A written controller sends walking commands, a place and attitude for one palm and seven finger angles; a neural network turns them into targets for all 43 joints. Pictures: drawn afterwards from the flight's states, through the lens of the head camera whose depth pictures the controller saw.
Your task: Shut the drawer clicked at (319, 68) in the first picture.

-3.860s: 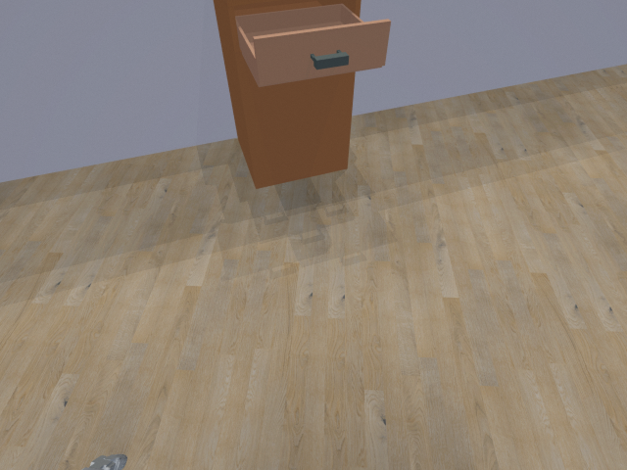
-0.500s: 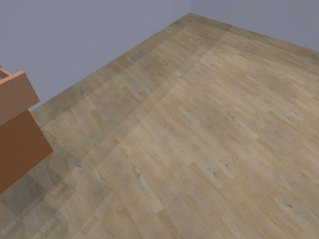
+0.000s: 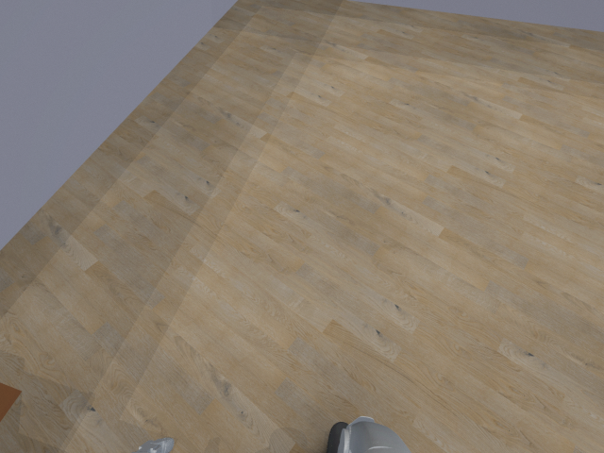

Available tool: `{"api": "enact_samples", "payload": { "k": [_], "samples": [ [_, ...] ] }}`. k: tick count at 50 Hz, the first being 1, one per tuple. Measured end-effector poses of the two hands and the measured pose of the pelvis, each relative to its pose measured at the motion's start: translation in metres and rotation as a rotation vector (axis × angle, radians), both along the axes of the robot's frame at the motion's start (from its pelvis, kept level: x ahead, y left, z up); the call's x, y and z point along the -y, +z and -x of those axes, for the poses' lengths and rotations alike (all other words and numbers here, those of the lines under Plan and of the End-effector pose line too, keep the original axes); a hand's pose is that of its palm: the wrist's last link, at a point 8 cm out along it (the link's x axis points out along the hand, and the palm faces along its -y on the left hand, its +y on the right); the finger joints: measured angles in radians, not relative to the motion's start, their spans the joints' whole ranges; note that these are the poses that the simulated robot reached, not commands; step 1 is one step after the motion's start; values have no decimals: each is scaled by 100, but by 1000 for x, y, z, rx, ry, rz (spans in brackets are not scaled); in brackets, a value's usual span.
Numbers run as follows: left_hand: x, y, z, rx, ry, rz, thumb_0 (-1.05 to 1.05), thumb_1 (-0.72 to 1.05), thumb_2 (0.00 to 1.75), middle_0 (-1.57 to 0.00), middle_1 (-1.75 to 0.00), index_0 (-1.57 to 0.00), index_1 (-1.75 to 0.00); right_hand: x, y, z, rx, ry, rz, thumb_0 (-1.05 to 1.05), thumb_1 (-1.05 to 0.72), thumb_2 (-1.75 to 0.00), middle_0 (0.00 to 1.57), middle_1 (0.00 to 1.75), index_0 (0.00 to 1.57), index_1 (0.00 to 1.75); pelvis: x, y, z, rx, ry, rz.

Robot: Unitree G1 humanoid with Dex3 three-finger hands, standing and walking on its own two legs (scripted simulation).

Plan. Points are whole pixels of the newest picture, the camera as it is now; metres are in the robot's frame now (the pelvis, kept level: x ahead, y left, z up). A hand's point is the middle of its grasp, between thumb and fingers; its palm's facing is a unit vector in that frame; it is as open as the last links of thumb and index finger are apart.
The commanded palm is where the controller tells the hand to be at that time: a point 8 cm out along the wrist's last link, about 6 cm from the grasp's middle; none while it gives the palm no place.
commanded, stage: turn to face it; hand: left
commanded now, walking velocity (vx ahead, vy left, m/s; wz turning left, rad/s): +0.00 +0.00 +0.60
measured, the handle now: out of the picture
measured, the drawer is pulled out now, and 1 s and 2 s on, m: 0.29 0.29 0.29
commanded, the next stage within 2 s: none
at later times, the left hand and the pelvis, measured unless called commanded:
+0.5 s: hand out of the picture +0.14 +0.21 -0.18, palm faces +0.29 -0.94 -0.17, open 7.3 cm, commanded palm none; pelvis +0.10 +0.01 +0.00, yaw +14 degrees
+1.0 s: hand out of the picture +0.11 +0.19 -0.13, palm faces +0.50 -0.81 -0.31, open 7.4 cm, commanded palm none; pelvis +0.12 -0.04 +0.00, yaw +30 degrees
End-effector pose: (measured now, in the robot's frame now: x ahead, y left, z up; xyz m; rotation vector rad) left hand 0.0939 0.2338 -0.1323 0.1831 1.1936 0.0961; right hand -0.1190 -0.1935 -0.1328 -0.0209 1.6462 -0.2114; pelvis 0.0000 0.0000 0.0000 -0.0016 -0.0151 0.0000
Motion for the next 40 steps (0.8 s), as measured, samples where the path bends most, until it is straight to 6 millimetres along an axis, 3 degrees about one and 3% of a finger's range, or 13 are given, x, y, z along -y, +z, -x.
{"api": "enact_samples", "payload": {
  "k": [3,8,14,19,24,27,31,40],
  "samples": [
    [12,-6,-47,86,-9,-25,0,91,90,-20,-30,-19,-30,11,-15,-22,-37,-20,-19,1,-91,-90,20,30,20,30,14,-14,-30,4,-1,-17],
    [30,7,-70,99,13,-20,0,91,90,-20,-30,-20,-30,34,-19,-109,95,35,10,1,-91,-90,20,29,20,30,21,-2,-56,16,30,1],
    [28,18,-78,121,105,-14,-2,94,89,-21,-30,-20,-30,44,-8,-218,290,149,25,0,-91,-90,19,29,19,30,21,9,-77,3,100,6],
    [13,13,-69,112,187,1,-2,93,89,-21,-30,-20,-30,48,4,-281,356,262,60,1,-93,-90,19,29,19,30,12,9,-90,4,165,13],
    [-12,-9,-36,49,292,16,-1,91,90,-21,-30,-20,-30,33,12,-335,420,383,93,1,-92,-90,19,29,19,30,-4,-1,-98,1,230,29],
    [-29,-20,-10,-24,343,9,0,91,90,-21,-30,-20,-30,20,14,-357,464,437,104,1,-92,-90,19,29,19,30,-14,-6,-100,-8,254,20],
    [-45,-9,14,-85,391,-21,0,91,90,-20,-30,-20,-30,9,21,-368,470,481,98,0,-91,-90,20,29,20,30,-18,3,-102,-19,291,27],
    [-48,20,26,-58,480,-91,0,91,90,-20,-30,-19,-30,3,18,-384,435,551,28,0,-90,-90,20,30,20,30,-6,14,-109,-28,382,19]
  ]
}}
